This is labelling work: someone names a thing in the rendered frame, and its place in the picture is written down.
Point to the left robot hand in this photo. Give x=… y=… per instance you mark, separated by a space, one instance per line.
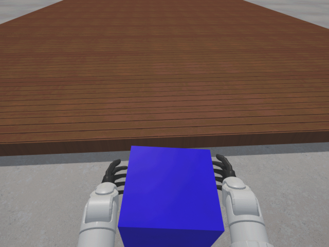
x=111 y=177

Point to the left robot forearm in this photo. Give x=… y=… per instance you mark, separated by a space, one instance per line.
x=99 y=220

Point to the right robot hand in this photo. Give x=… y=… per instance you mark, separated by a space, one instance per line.
x=226 y=169

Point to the right robot forearm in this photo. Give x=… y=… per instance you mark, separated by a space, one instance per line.
x=244 y=216

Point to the carton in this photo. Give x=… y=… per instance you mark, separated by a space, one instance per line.
x=170 y=199

